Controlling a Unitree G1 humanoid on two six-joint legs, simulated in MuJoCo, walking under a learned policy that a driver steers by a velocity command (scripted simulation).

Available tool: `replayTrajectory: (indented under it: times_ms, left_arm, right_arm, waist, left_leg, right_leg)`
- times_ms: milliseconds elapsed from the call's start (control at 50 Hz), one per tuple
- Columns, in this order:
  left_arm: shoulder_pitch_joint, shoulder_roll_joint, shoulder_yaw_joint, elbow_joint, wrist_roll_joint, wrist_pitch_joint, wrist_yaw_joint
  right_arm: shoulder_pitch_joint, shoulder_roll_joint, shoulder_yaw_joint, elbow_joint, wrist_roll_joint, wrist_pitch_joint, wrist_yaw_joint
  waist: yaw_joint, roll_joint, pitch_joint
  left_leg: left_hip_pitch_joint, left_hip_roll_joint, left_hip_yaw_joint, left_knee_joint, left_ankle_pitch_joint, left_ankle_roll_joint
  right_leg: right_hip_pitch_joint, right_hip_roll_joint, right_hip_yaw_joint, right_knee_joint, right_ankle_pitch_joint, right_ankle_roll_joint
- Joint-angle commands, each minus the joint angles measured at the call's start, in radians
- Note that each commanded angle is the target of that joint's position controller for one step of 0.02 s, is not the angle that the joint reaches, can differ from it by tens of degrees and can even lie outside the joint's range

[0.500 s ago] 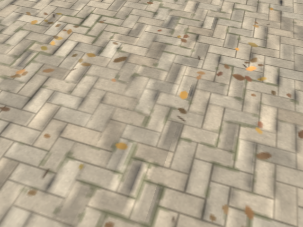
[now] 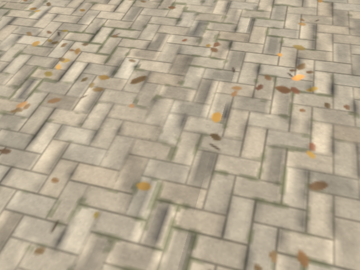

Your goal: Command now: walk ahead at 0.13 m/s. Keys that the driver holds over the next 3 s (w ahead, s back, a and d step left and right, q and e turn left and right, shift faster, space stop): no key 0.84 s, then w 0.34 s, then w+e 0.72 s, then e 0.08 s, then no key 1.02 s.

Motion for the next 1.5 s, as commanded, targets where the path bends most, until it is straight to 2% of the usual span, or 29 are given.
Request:
replayTrajectory:
  times_ms: [20,60,120,200,240,260,280,300,340,540,840,860,900,940,960,1000,1060,1080,1100,1120,1140,1160,1180,1200,1220,1260,1320,1380,1500]
  left_arm:
    - [-0.014,0.137,0.023,-0.05,-0.008,-0.003,0.013]
    - [-0.024,0.102,0.009,-0.038,-0.001,0.013,0.024]
    - [-0.029,0.135,0.014,-0.024,0.005,0.033,0.035]
    - [-0.049,0.151,0.019,-0.003,-0.01,0.045,0.029]
    - [-0.06,0.135,0.015,0.013,-0.023,0.046,0.024]
    - [-0.029,0.123,0.013,0.025,-0.012,0.041,0.021]
    - [0.028,0.123,0.014,0.034,0.011,0.034,0.015]
    - [0.067,0.104,0.009,0.05,0.011,0.036,0.013]
    - [-0.012,0.11,0.007,0.05,-0.002,0.046,0.015]
    - [-0.029,0.111,0.007,0.086,-0.001,0.091,0.034]
    - [0.012,0.076,-0.008,0.135,0.005,0.08,0.044]
    - [0.036,0.074,-0.007,0.145,0.002,0.079,0.046]
    - [0.039,0.112,0.005,0.138,-0.01,0.079,0.052]
    - [0.059,0.173,0.027,0.125,-0.022,0.063,0.059]
    - [0.059,0.186,0.035,0.123,-0.025,0.049,0.061]
    - [0.086,0.149,0.033,0.125,-0.019,0.024,0.057]
    - [0.079,0.142,0.037,0.113,-0.033,0.02,0.042]
    - [0.055,0.152,0.04,0.105,-0.033,0.025,0.037]
    - [0.053,0.155,0.039,0.097,-0.026,0.026,0.034]
    - [0.032,0.142,0.032,0.088,-0.024,0.021,0.033]
    - [0.0,0.072,0.012,0.038,-0.017,0.012,0.036]
    - [-0.012,0.036,0.005,0.01,-0.028,-0.007,0.04]
    - [-0.022,0.068,0.017,0.003,-0.061,-0.021,0.034]
    - [-0.023,0.085,0.022,0.008,-0.071,-0.028,0.027]
    - [-0.021,0.083,0.029,0.016,-0.066,-0.03,0.027]
    - [-0.005,0.081,0.044,0.028,-0.053,-0.013,0.022]
    - [-0.03,0.039,0.044,0.018,-0.046,0.012,0.01]
    - [-0.131,0.021,0.038,-0.037,-0.041,0.014,0.008]
    - [-0.326,-0.007,0.013,-0.142,-0.031,0.01,-0.028]
  right_arm:
    - [-0.049,-0.085,-0.026,-0.069,-0.004,-0.016,-0.006]
    - [-0.049,-0.036,-0.014,-0.051,-0.001,-0.009,0.002]
    - [-0.103,-0.011,-0.002,-0.052,0.002,-0.002,0.004]
    - [-0.139,-0.044,-0.009,-0.048,0.005,0.012,-0.006]
    - [-0.129,-0.049,-0.012,-0.034,-0.009,0.01,-0.007]
    - [-0.117,-0.09,-0.022,-0.026,-0.019,0.007,-0.012]
    - [-0.113,-0.15,-0.036,-0.023,-0.016,0.007,-0.016]
    - [-0.13,-0.122,-0.031,-0.009,-0.01,0.008,-0.011]
    - [-0.168,-0.07,-0.024,-0.005,-0.009,0.006,0.001]
    - [-0.192,-0.078,-0.023,0.11,-0.008,-0.012,0.007]
    - [-0.208,-0.066,-0.014,0.259,-0.007,0.002,-0.004]
    - [-0.194,-0.06,-0.013,0.274,-0.006,0.004,-0.004]
    - [-0.201,-0.058,-0.016,0.282,0.001,0.005,-0.003]
    - [-0.273,-0.053,-0.014,0.25,0.005,-0.018,0.009]
    - [-0.3,-0.044,-0.012,0.235,0.01,-0.035,0.018]
    - [-0.312,-0.046,-0.013,0.224,0.023,-0.06,0.035]
    - [-0.279,-0.026,-0.011,0.235,0.028,-0.086,0.057]
    - [-0.196,-0.022,-0.015,0.271,0.027,-0.087,0.061]
    - [-0.08,-0.047,-0.033,0.318,0.025,-0.083,0.059]
    - [0.051,-0.093,-0.055,0.354,0.027,-0.08,0.054]
    - [0.187,-0.2,-0.08,0.372,0.019,-0.084,0.046]
    - [0.223,-0.184,-0.059,0.383,0.004,-0.1,0.059]
    - [0.122,-0.137,-0.037,0.361,0.002,-0.116,0.06]
    - [0.04,-0.088,-0.022,0.333,0.005,-0.125,0.061]
    - [-0.014,-0.065,-0.011,0.317,0.002,-0.128,0.063]
    - [-0.03,-0.024,0.005,0.316,-0.012,-0.126,0.06]
    - [0.038,-0.051,0.005,0.334,-0.026,-0.124,0.04]
    - [0.03,-0.072,0.005,0.32,-0.032,-0.119,0.022]
    - [0.111,-0.092,-0.001,0.32,-0.012,-0.103,0.006]
  waist:
    - [0.004,-0.117,-0.006]
    - [-0.006,-0.138,-0.022]
    - [0.01,-0.145,-0.036]
    - [0.013,-0.149,-0.024]
    - [-0.016,-0.114,-0.011]
    - [-0.011,-0.069,-0.03]
    - [0.031,0.007,-0.063]
    - [0.047,0.052,-0.096]
    - [0.009,0.019,-0.055]
    - [0.013,-0.017,-0.053]
    - [0.001,-0.032,0.011]
    - [0.003,-0.037,-0.005]
    - [0.005,-0.101,0.059]
    - [0.029,-0.186,0.167]
    - [0.032,-0.194,0.215]
    - [0.035,-0.171,0.241]
    - [0.008,-0.127,0.181]
    - [-0.034,-0.127,0.141]
    - [-0.078,-0.121,0.081]
    - [-0.143,-0.072,0.016]
    - [-0.179,0.193,-0.043]
    - [-0.164,0.246,-0.117]
    - [-0.112,0.139,-0.028]
    - [-0.082,0.087,0.037]
    - [-0.056,0.046,0.07]
    - [-0.03,0.062,0.082]
    - [-0.032,0.031,0.084]
    - [-0.04,0.009,0.118]
    - [-0.086,-0.007,0.155]
  left_leg:
    - [-0.281,0.08,-0.042,0.104,0.072,-0.011]
    - [-0.168,0.076,0.003,-0.011,0.173,-0.024]
    - [-0.045,0.064,0.043,-0.19,0.236,-0.029]
    - [0.032,0.065,0.048,-0.333,0.306,-0.012]
    - [0.135,0.066,0.046,-0.507,0.493,0.023]
    - [0.224,0.1,-0.002,-0.524,0.693,0.044]
    - [0.31,0.144,-0.037,-0.449,0.888,0.077]
    - [0.339,0.145,-0.041,-0.399,0.88,0.115]
    - [0.309,0.116,-0.031,-0.402,0.831,0.1]
    - [0.242,0.097,-0.015,-0.41,0.778,0.093]
    - [0.217,0.073,-0.005,-0.455,0.578,0.08]
    - [0.219,0.055,0.013,-0.447,0.457,0.079]
    - [0.116,-0.006,0.075,-0.372,0.098,0.072]
    - [-0.077,-0.007,0.119,-0.202,0.076,0.07]
    - [-0.156,0.042,0.09,-0.129,0.106,0.078]
    - [-0.318,0.103,0.045,-0.071,0.034,0.093]
    - [-0.164,0.087,0.109,-0.28,0.111,0.096]
    - [0.029,0.04,0.163,-0.357,0.226,0.088]
    - [0.225,-0.02,0.194,-0.367,0.282,0.082]
    - [0.385,0.009,0.125,-0.398,0.286,0.106]
    - [0.531,0.256,-0.305,-0.577,0.145,0.227]
    - [0.568,0.408,-0.669,-0.733,0.099,0.33]
    - [0.499,0.423,-0.602,-0.728,0.045,0.319]
    - [0.423,0.382,-0.447,-0.73,0.074,0.272]
    - [0.366,0.348,-0.336,-0.748,0.134,0.234]
    - [0.296,0.268,-0.13,-0.763,0.327,0.17]
    - [0.293,0.252,-0.008,-0.782,0.522,0.177]
    - [0.283,0.255,0.064,-0.815,0.574,0.181]
    - [0.373,0.28,0.2,-0.797,0.708,0.169]
  right_leg:
    - [0.242,-0.29,0.295,-0.204,0.683,-0.16]
    - [0.196,-0.211,0.17,-0.195,0.81,-0.125]
    - [0.16,-0.178,0.103,-0.182,0.877,-0.117]
    - [0.137,-0.209,0.14,-0.174,0.814,-0.132]
    - [0.099,-0.185,0.139,-0.155,0.686,-0.095]
    - [0.072,-0.15,0.129,-0.141,0.577,-0.056]
    - [0.026,-0.089,0.094,-0.133,0.426,-0.016]
    - [0.017,-0.062,0.081,-0.164,0.318,0.012]
    - [0.003,-0.039,0.058,-0.141,0.3,0.029]
    - [0.076,-0.048,0.052,-0.125,0.341,0.028]
    - [0.002,-0.047,0.046,-0.168,0.143,0.034]
    - [0.006,-0.043,0.044,-0.18,0.03,0.026]
    - [-0.034,-0.085,0.122,-0.233,-0.29,-0.037]
    - [-0.028,-0.258,0.337,-0.362,-0.508,-0.136]
    - [-0.017,-0.338,0.421,-0.396,-0.488,-0.177]
    - [0.115,-0.374,0.433,-0.382,-0.309,-0.192]
    - [0.131,-0.286,0.267,-0.308,-0.104,-0.134]
    - [0.032,-0.243,0.203,-0.263,-0.047,-0.114]
    - [-0.054,-0.198,0.158,-0.181,0.095,-0.098]
    - [-0.126,-0.143,0.083,0.006,0.245,-0.058]
    - [-0.337,-0.011,-0.039,0.397,0.134,0.035]
    - [-0.445,0.058,0.1,0.654,-0.255,0.044]
    - [-0.536,-0.004,0.177,0.768,-0.218,0.013]
    - [-0.545,-0.055,0.175,0.767,-0.116,-0.018]
    - [-0.533,-0.093,0.166,0.721,-0.02,-0.031]
    - [-0.447,-0.124,0.159,0.628,0.085,-0.033]
    - [-0.473,-0.116,0.146,0.578,0.164,-0.004]
    - [-0.529,-0.106,0.145,0.415,0.268,0.021]
    - [-0.511,-0.087,0.015,0.161,0.348,-0.006]
Next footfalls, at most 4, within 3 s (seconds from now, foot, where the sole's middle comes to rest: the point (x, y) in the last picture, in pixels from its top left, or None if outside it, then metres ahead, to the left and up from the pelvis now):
0.26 left None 0.13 0.14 -0.77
1.64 right None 0.49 -0.08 -0.77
2.10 left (201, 198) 0.81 0.00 -0.77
2.44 right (250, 236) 0.64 -0.18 -0.77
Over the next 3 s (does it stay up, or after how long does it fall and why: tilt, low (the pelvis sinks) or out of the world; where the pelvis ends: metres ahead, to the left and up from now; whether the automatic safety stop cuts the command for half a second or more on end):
stays up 0.69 -0.08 0.00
